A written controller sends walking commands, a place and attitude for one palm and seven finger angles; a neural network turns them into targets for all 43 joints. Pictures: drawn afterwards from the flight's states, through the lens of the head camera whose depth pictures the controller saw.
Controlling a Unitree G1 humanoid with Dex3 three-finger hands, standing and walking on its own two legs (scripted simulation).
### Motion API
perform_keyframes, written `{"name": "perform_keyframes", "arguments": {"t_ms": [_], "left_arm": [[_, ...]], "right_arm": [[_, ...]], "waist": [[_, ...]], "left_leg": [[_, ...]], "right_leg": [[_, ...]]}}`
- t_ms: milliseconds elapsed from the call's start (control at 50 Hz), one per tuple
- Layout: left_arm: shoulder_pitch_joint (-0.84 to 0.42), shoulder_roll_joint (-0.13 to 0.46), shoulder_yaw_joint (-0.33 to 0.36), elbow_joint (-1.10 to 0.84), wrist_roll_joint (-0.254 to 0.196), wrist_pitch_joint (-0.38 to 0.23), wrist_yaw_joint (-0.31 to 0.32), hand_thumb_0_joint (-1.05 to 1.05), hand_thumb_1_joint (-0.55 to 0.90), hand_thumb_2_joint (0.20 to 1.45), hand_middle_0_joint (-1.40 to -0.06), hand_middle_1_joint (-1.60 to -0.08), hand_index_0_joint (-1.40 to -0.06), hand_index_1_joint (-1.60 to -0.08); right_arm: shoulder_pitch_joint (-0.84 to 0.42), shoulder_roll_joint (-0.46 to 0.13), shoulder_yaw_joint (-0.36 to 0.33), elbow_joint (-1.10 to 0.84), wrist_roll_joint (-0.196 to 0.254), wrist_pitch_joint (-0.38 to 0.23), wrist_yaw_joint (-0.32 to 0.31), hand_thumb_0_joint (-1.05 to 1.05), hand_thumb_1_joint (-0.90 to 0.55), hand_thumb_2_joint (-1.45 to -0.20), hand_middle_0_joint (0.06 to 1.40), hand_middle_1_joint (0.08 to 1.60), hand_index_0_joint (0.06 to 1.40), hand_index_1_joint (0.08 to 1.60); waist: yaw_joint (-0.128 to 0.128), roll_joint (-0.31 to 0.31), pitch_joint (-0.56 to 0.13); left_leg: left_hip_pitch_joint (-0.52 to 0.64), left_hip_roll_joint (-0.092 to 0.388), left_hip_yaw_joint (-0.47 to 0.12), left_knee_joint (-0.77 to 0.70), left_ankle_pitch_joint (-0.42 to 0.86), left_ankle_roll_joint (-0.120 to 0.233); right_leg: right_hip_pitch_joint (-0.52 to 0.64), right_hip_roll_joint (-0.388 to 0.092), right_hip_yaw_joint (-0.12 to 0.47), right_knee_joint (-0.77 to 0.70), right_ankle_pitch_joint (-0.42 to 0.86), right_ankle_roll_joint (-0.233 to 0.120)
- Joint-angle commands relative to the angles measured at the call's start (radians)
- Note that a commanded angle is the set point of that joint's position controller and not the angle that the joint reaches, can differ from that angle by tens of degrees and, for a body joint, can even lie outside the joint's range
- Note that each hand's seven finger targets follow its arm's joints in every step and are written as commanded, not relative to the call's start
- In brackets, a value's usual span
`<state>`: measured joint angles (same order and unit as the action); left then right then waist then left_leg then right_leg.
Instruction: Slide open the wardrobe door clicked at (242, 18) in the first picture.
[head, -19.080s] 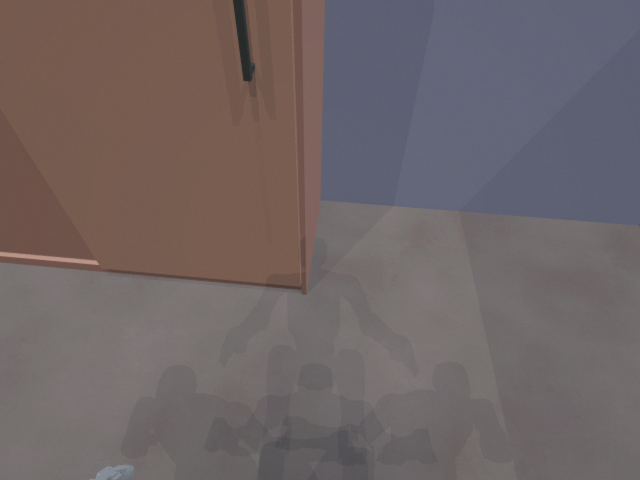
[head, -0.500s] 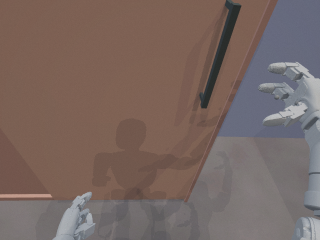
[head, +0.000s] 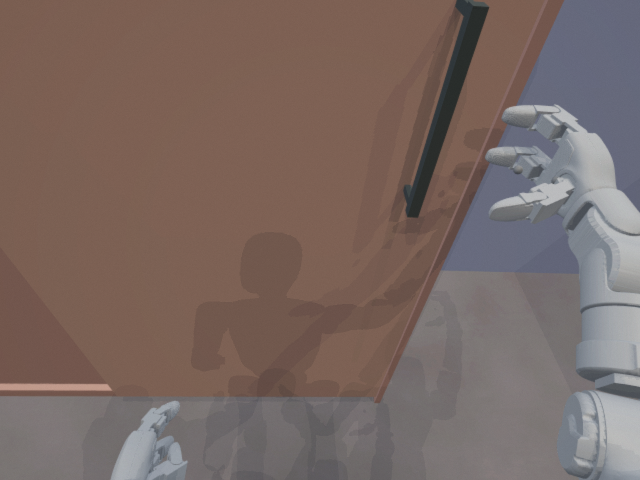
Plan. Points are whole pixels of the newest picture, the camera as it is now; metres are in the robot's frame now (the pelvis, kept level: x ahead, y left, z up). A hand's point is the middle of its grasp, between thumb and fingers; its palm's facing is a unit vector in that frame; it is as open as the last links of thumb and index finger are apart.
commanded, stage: move the hooked fingers beside the handle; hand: right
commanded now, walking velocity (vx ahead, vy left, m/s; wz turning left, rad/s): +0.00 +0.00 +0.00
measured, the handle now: (434, 122) +0.50 -0.10 +0.24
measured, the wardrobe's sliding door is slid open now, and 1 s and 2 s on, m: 0.00 0.00 0.00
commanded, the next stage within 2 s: feel for the door with the fingertips in 1.04 s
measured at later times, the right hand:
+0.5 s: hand (502, 157) +0.43 -0.17 +0.23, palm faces -0.03 +1.00 -0.01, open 14.0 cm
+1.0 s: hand (499, 155) +0.44 -0.17 +0.23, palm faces -0.03 +1.00 -0.02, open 14.0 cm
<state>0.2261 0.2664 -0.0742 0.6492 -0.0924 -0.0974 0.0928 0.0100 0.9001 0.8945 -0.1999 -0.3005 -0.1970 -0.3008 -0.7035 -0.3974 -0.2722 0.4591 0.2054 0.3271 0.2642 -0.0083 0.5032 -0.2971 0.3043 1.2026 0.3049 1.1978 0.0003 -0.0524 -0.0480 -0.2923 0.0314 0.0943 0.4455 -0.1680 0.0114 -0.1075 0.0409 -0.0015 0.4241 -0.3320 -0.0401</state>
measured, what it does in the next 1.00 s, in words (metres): stands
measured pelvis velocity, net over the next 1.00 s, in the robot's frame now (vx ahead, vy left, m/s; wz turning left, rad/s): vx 0.00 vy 0.00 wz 0.03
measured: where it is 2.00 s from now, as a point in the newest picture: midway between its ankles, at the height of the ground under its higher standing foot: outside the picture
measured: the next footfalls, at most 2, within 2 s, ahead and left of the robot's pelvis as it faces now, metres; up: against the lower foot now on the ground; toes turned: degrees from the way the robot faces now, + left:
none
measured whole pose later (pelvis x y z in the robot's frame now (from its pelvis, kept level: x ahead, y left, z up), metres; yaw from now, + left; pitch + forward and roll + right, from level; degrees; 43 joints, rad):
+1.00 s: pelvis +0.00 +0.00 +0.00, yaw +2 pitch +2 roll +0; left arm 0.27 0.26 -0.07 0.64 -0.09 -0.09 0.09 0.01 0.90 0.89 -0.20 -0.30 -0.20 -0.30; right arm -0.83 -0.41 -0.29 0.71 0.16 0.20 0.24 -0.01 0.50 -0.30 0.30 1.20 0.30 1.20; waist 0.03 -0.04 -0.04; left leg -0.31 0.02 0.07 0.40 -0.13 0.02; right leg -0.12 0.03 -0.03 0.39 -0.31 -0.04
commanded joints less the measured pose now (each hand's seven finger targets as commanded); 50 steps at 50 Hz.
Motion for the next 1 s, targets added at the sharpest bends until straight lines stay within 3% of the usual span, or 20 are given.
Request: {"name": "perform_keyframes", "arguments": {"t_ms": [0,80,140,220,280,320,420,440,500,520,540,580,600,660,700,780,820,860,920,980], "left_arm": [[-0.073,0.115,0.044,-0.144,0.008,-0.046,0.005,0.000,0.900,0.900,-0.200,-0.300,-0.200,-0.300],[-0.050,0.114,0.045,-0.132,0.013,-0.049,0.001,0.000,0.900,0.900,-0.200,-0.300,-0.200,-0.300],[-0.037,0.117,0.047,-0.122,0.014,-0.042,-0.004,0.000,0.900,0.900,-0.200,-0.300,-0.200,-0.300],[-0.020,0.126,0.052,-0.117,0.012,-0.027,0.000,0.000,0.900,0.900,-0.200,-0.300,-0.200,-0.300],[-0.009,0.127,0.056,-0.134,0.016,-0.029,-0.001,0.000,0.900,0.900,-0.200,-0.300,-0.200,-0.300],[-0.013,0.121,0.055,-0.147,0.016,-0.032,-0.003,0.000,0.900,0.900,-0.200,-0.300,-0.200,-0.300],[-0.010,0.132,0.055,-0.134,0.004,-0.032,0.002,0.000,0.900,0.900,-0.200,-0.300,-0.200,-0.300],[-0.007,0.131,0.056,-0.132,0.003,-0.036,0.002,0.000,0.900,0.900,-0.200,-0.300,-0.200,-0.300],[-0.007,0.133,0.060,-0.141,0.008,-0.041,0.001,0.000,0.900,0.900,-0.200,-0.300,-0.200,-0.300],[-0.014,0.129,0.058,-0.146,0.007,-0.047,-0.001,0.000,0.900,0.900,-0.200,-0.300,-0.200,-0.300],[-0.020,0.123,0.056,-0.144,0.004,-0.050,0.000,0.000,0.900,0.900,-0.200,-0.300,-0.200,-0.300],[-0.014,0.122,0.054,-0.132,0.005,-0.056,0.000,0.000,0.900,0.900,-0.200,-0.300,-0.200,-0.300],[-0.009,0.129,0.057,-0.125,0.006,-0.051,0.001,0.000,0.900,0.900,-0.200,-0.300,-0.200,-0.300],[-0.011,0.129,0.053,-0.117,0.005,-0.047,0.001,0.000,0.900,0.900,-0.200,-0.300,-0.200,-0.300],[-0.016,0.129,0.054,-0.129,0.008,-0.038,-0.003,0.000,0.900,0.900,-0.200,-0.300,-0.200,-0.300],[-0.014,0.124,0.050,-0.133,0.008,-0.030,0.000,0.000,0.900,0.900,-0.200,-0.300,-0.200,-0.300],[-0.018,0.127,0.049,-0.142,0.007,-0.026,0.003,0.000,0.900,0.900,-0.200,-0.300,-0.200,-0.300],[-0.011,0.121,0.047,-0.136,0.006,-0.028,0.006,0.000,0.900,0.900,-0.200,-0.300,-0.200,-0.300],[-0.002,0.127,0.049,-0.140,0.010,-0.030,0.005,0.000,0.900,0.900,-0.200,-0.300,-0.200,-0.300],[-0.006,0.120,0.050,-0.147,0.007,-0.036,-0.001,0.000,0.900,0.900,-0.200,-0.300,-0.200,-0.300]], "right_arm": [[-0.540,-0.246,-0.062,-0.190,0.007,-0.102,-0.029,0.000,0.500,-0.300,0.300,1.200,0.300,1.200],[-0.571,-0.219,-0.053,-0.154,-0.001,-0.134,-0.043,0.000,0.500,-0.300,0.300,1.200,0.300,1.200],[-0.553,-0.196,-0.045,-0.077,-0.003,-0.131,-0.048,0.000,0.500,-0.300,0.300,1.200,0.300,1.200],[-0.577,-0.245,-0.075,0.003,-0.024,-0.139,-0.062,0.000,0.500,-0.300,0.300,1.200,0.300,1.200],[-0.578,-0.309,-0.122,-0.037,-0.031,-0.179,-0.061,0.000,0.500,-0.300,0.300,1.200,0.300,1.200],[-0.587,-0.279,-0.092,-0.095,-0.028,-0.206,-0.047,0.000,0.500,-0.300,0.300,1.200,0.300,1.200],[-0.561,-0.263,-0.078,-0.013,-0.012,-0.178,-0.013,0.000,0.500,-0.300,0.300,1.200,0.300,1.200],[-0.594,-0.242,-0.053,-0.018,-0.013,-0.175,-0.012,0.000,0.500,-0.300,0.300,1.200,0.300,1.200],[-0.591,-0.290,-0.091,-0.069,-0.012,-0.189,-0.019,0.000,0.500,-0.300,0.300,1.200,0.300,1.200],[-0.615,-0.264,-0.069,-0.111,-0.011,-0.199,-0.018,0.000,0.500,-0.300,0.300,1.200,0.300,1.200],[-0.634,-0.216,-0.028,-0.121,-0.007,-0.201,-0.013,0.000,0.500,-0.300,0.300,1.200,0.300,1.200],[-0.618,-0.193,-0.023,-0.073,0.003,-0.191,-0.016,0.000,0.500,-0.300,0.300,1.200,0.300,1.200],[-0.593,-0.207,-0.038,-0.043,0.006,-0.185,-0.018,0.000,0.500,-0.300,0.300,1.200,0.300,1.200],[-0.594,-0.223,-0.053,0.020,-0.007,-0.165,-0.037,0.000,0.500,-0.300,0.300,1.200,0.300,1.200],[-0.581,-0.244,-0.063,-0.004,-0.019,-0.172,-0.048,0.000,0.500,-0.300,0.300,1.200,0.300,1.200],[-0.619,-0.246,-0.062,0.010,-0.021,-0.188,-0.045,0.000,0.500,-0.300,0.300,1.200,0.300,1.200],[-0.617,-0.293,-0.094,0.011,-0.025,-0.195,-0.041,0.000,0.500,-0.300,0.300,1.200,0.300,1.200],[-0.659,-0.241,-0.046,0.029,-0.026,-0.196,-0.034,0.000,0.500,-0.300,0.300,1.200,0.300,1.200],[-0.663,-0.292,-0.083,0.023,-0.027,-0.211,-0.030,0.000,0.500,-0.300,0.300,1.200,0.300,1.200],[-0.637,-0.239,-0.048,-0.026,-0.019,-0.222,-0.016,0.000,0.500,-0.300,0.300,1.200,0.300,1.200]], "waist": [[0.011,0.027,-0.294],[0.013,0.001,-0.329],[0.013,0.033,-0.283],[0.018,0.064,-0.263],[0.004,0.061,-0.327],[0.008,0.012,-0.359],[0.024,0.044,-0.261],[0.034,0.009,-0.255],[0.017,0.010,-0.311],[0.023,0.004,-0.331],[0.032,-0.023,-0.326],[0.033,0.010,-0.297],[0.029,0.045,-0.283],[0.026,0.031,-0.244],[0.013,0.034,-0.269],[0.026,0.064,-0.278],[0.017,0.052,-0.291],[0.034,0.029,-0.275],[0.025,0.023,-0.316],[0.023,0.001,-0.339]], "left_leg": [[0.252,0.008,-0.054,-0.003,0.251,0.036],[0.270,0.008,-0.054,0.005,0.313,0.039],[0.256,0.006,-0.053,-0.004,0.300,0.037],[0.261,0.008,-0.065,-0.014,0.267,0.034],[0.320,0.011,-0.073,-0.006,0.302,0.035],[0.335,0.010,-0.076,-0.002,0.345,0.037],[0.275,0.004,-0.071,-0.029,0.273,0.033],[0.254,0.004,-0.074,-0.034,0.252,0.034],[0.291,0.004,-0.075,-0.028,0.264,0.038],[0.298,0.004,-0.073,-0.025,0.289,0.037],[0.278,0.002,-0.074,-0.026,0.285,0.037],[0.254,-0.003,-0.065,-0.027,0.274,0.038],[0.253,-0.004,-0.062,-0.034,0.258,0.036],[0.235,0.000,-0.067,-0.038,0.216,0.037],[0.258,0.002,-0.071,-0.032,0.226,0.037],[0.270,0.001,-0.074,-0.031,0.249,0.035],[0.287,0.002,-0.081,-0.031,0.249,0.035],[0.261,0.002,-0.078,-0.033,0.253,0.036],[0.292,0.002,-0.083,-0.030,0.267,0.037],[0.296,-0.001,-0.075,-0.021,0.322,0.041]], "right_leg": [[-0.054,-0.043,0.041,-0.056,0.391,0.042],[-0.033,-0.046,0.038,-0.054,0.477,0.054],[-0.063,-0.048,0.031,-0.065,0.444,0.050],[-0.107,-0.049,0.016,-0.077,0.363,0.029],[-0.105,-0.047,0.013,-0.077,0.386,0.026],[-0.067,-0.049,0.013,-0.072,0.443,0.030],[-0.103,-0.050,0.007,-0.088,0.340,0.019],[-0.099,-0.048,0.007,-0.088,0.322,0.020],[-0.081,-0.045,0.012,-0.081,0.349,0.022],[-0.063,-0.045,0.013,-0.080,0.378,0.023],[-0.046,-0.046,0.012,-0.077,0.380,0.025],[-0.050,-0.046,0.023,-0.077,0.377,0.032],[-0.061,-0.048,0.020,-0.082,0.356,0.028],[-0.100,-0.042,0.018,-0.092,0.302,0.026],[-0.100,-0.043,0.016,-0.091,0.316,0.026],[-0.101,-0.046,0.014,-0.089,0.322,0.023],[-0.108,-0.044,0.011,-0.091,0.314,0.019],[-0.097,-0.044,0.011,-0.088,0.317,0.021],[-0.094,-0.042,0.011,-0.087,0.331,0.023],[-0.058,-0.046,0.012,-0.078,0.410,0.032]]}}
